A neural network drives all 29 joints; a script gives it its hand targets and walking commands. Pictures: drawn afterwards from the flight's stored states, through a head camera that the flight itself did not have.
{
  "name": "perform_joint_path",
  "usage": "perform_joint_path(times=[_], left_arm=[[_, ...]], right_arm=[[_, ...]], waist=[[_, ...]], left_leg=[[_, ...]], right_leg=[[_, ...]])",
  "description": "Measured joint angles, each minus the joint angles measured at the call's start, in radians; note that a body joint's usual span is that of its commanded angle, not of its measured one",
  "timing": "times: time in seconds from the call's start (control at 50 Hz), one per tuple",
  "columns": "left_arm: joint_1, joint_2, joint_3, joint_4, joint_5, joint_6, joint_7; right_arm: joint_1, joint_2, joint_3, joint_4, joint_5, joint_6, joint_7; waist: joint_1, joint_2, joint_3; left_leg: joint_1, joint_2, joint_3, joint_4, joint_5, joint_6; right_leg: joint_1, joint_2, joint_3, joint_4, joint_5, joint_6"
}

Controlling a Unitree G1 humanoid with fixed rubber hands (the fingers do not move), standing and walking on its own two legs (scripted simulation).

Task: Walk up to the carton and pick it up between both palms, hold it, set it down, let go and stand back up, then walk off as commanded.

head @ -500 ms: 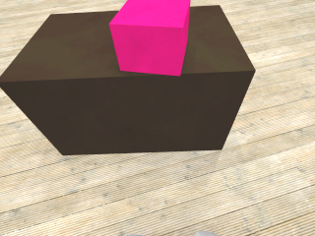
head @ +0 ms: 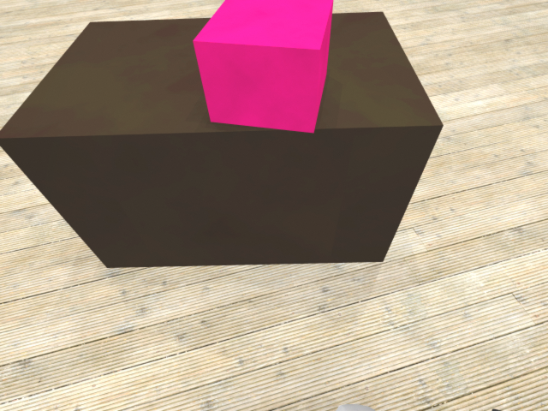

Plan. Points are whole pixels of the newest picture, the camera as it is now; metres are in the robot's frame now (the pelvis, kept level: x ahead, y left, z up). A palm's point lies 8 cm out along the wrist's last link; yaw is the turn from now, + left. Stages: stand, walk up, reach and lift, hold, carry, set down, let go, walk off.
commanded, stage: walk up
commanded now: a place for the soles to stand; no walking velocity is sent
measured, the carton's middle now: (271, 60) +0.90 +0.01 +0.04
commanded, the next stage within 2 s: none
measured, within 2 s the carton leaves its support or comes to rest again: neither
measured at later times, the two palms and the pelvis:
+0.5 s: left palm out of the picture +0.13 +0.37 -0.12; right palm out of the picture +0.08 -0.25 -0.08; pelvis +0.05 +0.07 +0.01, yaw -1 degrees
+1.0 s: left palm (101, 337) +0.26 +0.32 -0.09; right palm (480, 375) +0.18 -0.29 -0.12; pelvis +0.18 +0.01 +0.01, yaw -3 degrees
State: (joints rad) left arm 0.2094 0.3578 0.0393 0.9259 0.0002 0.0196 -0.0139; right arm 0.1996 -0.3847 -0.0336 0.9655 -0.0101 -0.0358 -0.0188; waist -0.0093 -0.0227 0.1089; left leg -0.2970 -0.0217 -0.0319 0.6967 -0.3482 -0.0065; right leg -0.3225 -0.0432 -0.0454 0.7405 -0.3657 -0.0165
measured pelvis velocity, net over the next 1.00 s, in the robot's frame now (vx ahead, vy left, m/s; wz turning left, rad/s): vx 0.18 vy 0.01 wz -0.06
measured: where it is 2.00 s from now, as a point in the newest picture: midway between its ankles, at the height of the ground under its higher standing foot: (273, 352)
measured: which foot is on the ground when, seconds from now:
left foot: down 0.00-0.88, up 0.90-1.00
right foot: down 0.00-0.38, up 0.40-0.84, down 0.86-1.00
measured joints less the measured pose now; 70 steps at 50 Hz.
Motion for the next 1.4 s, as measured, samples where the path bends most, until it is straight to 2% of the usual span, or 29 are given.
perform_joint_path(times=[0.16, 0.2, 0.28, 0.32, 0.36, 0.4, 0.42, 0.46, 0.52, 0.58, 0.68, 0.82, 0.84, 0.88, 0.9, 0.96, 1.0, 1.04, 1.14, 1.18, 1.26, 1.36, 1.4], left_arm=[[0.000, 0.000, 0.000, 0.009, 0.000, -0.005, -0.005], [0.004, 0.001, 0.000, 0.019, 0.000, -0.018, -0.015], [0.005, 0.005, 0.000, 0.019, 0.000, -0.037, -0.022], [0.005, 0.014, 0.000, 0.019, 0.000, -0.041, -0.024], [0.004, 0.026, 0.000, 0.019, 0.000, -0.041, -0.028], [0.004, 0.037, 0.000, 0.020, 0.000, -0.040, -0.028], [0.004, 0.037, 0.000, 0.021, 0.000, -0.037, -0.027], [0.004, 0.038, 0.000, 0.021, 0.000, -0.037, -0.027], [0.004, 0.043, 0.000, 0.020, 0.000, -0.037, -0.027], [0.004, 0.049, 0.000, 0.020, 0.000, -0.037, -0.027], [0.005, 0.051, 0.000, 0.020, 0.000, -0.037, -0.027], [0.005, 0.051, 0.000, 0.020, 0.000, -0.038, -0.034], [0.005, 0.051, 0.000, 0.019, 0.000, -0.043, -0.034], [0.004, 0.046, 0.000, 0.019, 0.000, -0.058, -0.034], [0.004, 0.043, 0.000, 0.019, 0.000, -0.065, -0.033], [0.014, 0.029, 0.000, 0.021, 0.000, -0.067, -0.032], [0.014, 0.021, 0.000, 0.022, 0.000, -0.067, -0.030], [0.014, 0.017, 0.000, 0.022, 0.000, -0.071, -0.030], [0.014, 0.014, 0.000, 0.022, 0.000, -0.081, -0.030], [0.014, 0.014, 0.000, 0.022, 0.000, -0.082, -0.030], [0.014, 0.014, 0.000, 0.022, 0.000, -0.083, -0.030], [0.014, 0.013, 0.000, 0.022, 0.000, -0.082, -0.030], [0.014, 0.015, 0.000, 0.023, 0.000, -0.073, -0.029]], right_arm=[[-0.009, 0.000, 0.000, 0.000, 0.000, -0.001, 0.009], [-0.009, 0.000, 0.000, 0.001, 0.000, 0.004, 0.027], [-0.009, -0.006, 0.000, 0.001, 0.000, 0.004, 0.053], [-0.009, -0.008, 0.000, 0.001, 0.000, -0.001, 0.063], [-0.002, -0.009, 0.000, 0.000, 0.000, -0.012, 0.069], [0.015, -0.008, 0.000, 0.000, 0.000, -0.038, 0.066], [0.025, -0.007, -0.001, 0.001, 0.000, -0.048, 0.060], [0.058, -0.002, 0.000, 0.002, 0.000, -0.052, 0.049], [0.100, 0.000, 0.000, 0.001, 0.000, -0.052, 0.038], [0.121, 0.000, 0.000, 0.001, 0.000, -0.054, 0.030], [0.140, 0.000, 0.000, 0.001, 0.000, -0.054, 0.021], [0.142, 0.000, 0.000, 0.001, 0.000, -0.051, 0.020], [0.142, 0.000, 0.000, 0.001, 0.000, -0.048, 0.021], [0.137, 0.000, 0.000, 0.002, 0.000, -0.034, 0.023], [0.136, 0.004, 0.000, 0.002, 0.000, -0.027, 0.026], [0.124, 0.011, 0.000, 0.001, 0.000, -0.019, 0.038], [0.111, 0.009, 0.000, 0.001, 0.000, -0.017, 0.041], [0.103, 0.009, 0.000, 0.001, 0.000, -0.017, 0.046], [0.102, 0.009, 0.000, 0.001, 0.000, 0.000, 0.052], [0.102, 0.008, 0.000, 0.001, 0.000, 0.002, 0.052], [0.099, 0.008, 0.000, 0.000, 0.000, -0.001, 0.053], [0.091, 0.007, 0.000, -0.001, 0.000, -0.033, 0.052], [0.087, 0.012, 0.000, 0.000, 0.000, -0.058, 0.044]], waist=[[0.000, 0.000, -0.008], [0.001, -0.001, -0.019], [0.000, 0.000, -0.021], [0.000, 0.000, -0.022], [-0.001, 0.001, -0.035], [-0.002, -0.007, -0.038], [-0.002, -0.012, -0.038], [-0.002, -0.013, -0.040], [-0.001, -0.014, -0.040], [-0.001, -0.014, -0.040], [0.000, -0.014, -0.041], [0.000, -0.015, -0.043], [0.001, -0.015, -0.044], [0.001, 0.002, -0.027], [0.002, 0.011, -0.020], [0.002, 0.011, -0.021], [0.001, 0.013, -0.021], [0.001, 0.013, -0.021], [0.000, 0.013, -0.022], [0.000, 0.013, -0.022], [-0.001, 0.014, -0.021], [-0.001, 0.015, -0.023], [-0.001, 0.002, -0.016]], left_leg=[[0.000, 0.000, 0.000, 0.002, -0.011, 0.007], [-0.003, -0.001, 0.003, 0.049, -0.121, 0.020], [-0.035, 0.005, 0.024, 0.172, -0.134, 0.020], [-0.035, 0.022, 0.038, 0.169, -0.134, 0.020], [-0.030, 0.039, 0.044, 0.097, -0.132, 0.021], [-0.015, 0.036, 0.058, 0.048, -0.012, 0.026], [-0.011, 0.031, 0.069, 0.054, -0.002, 0.033], [0.013, 0.028, 0.080, 0.031, -0.020, 0.044], [0.055, 0.023, 0.086, -0.052, -0.007, 0.052], [0.086, 0.019, 0.097, -0.113, 0.009, 0.053], [0.141, 0.008, 0.112, -0.147, -0.013, 0.056], [0.186, -0.005, 0.142, -0.144, -0.075, 0.040], [0.187, -0.004, 0.146, -0.132, -0.090, 0.035], [0.182, 0.017, 0.141, -0.043, -0.132, 0.031], [0.159, 0.030, 0.123, 0.049, -0.137, 0.031], [0.068, 0.005, 0.045, 0.332, -0.137, 0.031], [0.024, 0.005, 0.011, 0.400, -0.118, 0.031], [-0.007, 0.011, -0.020, 0.401, -0.075, 0.031], [-0.051, 0.024, -0.080, 0.377, 0.014, 0.031], [-0.054, 0.032, -0.083, 0.341, 0.032, 0.031], [-0.054, 0.052, -0.061, 0.213, 0.034, 0.031], [-0.046, 0.074, 0.013, -0.074, 0.040, 0.031], [-0.035, 0.067, 0.030, -0.125, 0.167, 0.021]], right_leg=[[0.009, 0.000, 0.000, -0.017, 0.007, 0.004], [0.023, 0.001, 0.000, -0.018, -0.030, -0.001], [0.067, -0.010, 0.000, -0.043, -0.021, -0.008], [0.088, -0.013, -0.001, -0.051, -0.010, -0.007], [0.091, -0.012, -0.001, -0.049, -0.024, 0.002], [0.074, -0.010, 0.023, 0.020, -0.100, 0.001], [0.045, 0.003, 0.054, 0.106, -0.126, 0.000], [-0.014, 0.041, 0.097, 0.245, -0.110, 0.000], [-0.083, 0.050, 0.099, 0.296, -0.028, 0.001], [-0.142, 0.050, 0.099, 0.296, 0.039, 0.001], [-0.177, 0.050, 0.100, 0.268, 0.052, 0.001], [-0.174, 0.050, 0.093, 0.027, 0.050, 0.001], [-0.164, 0.050, 0.087, -0.021, 0.058, 0.001], [-0.128, 0.063, 0.068, -0.060, 0.180, -0.017], [-0.113, 0.073, 0.054, -0.042, 0.173, -0.030], [-0.046, 0.076, 0.046, -0.039, 0.107, -0.051], [0.000, 0.076, 0.045, -0.063, 0.098, -0.052], [0.041, 0.076, 0.045, -0.092, 0.097, -0.052], [0.127, 0.078, 0.045, -0.151, 0.086, -0.052], [0.152, 0.079, 0.044, -0.169, 0.079, -0.052], [0.177, 0.080, 0.044, -0.189, 0.058, -0.050], [0.179, 0.081, 0.035, -0.184, 0.016, -0.026], [0.160, 0.072, 0.041, -0.114, -0.020, -0.020]])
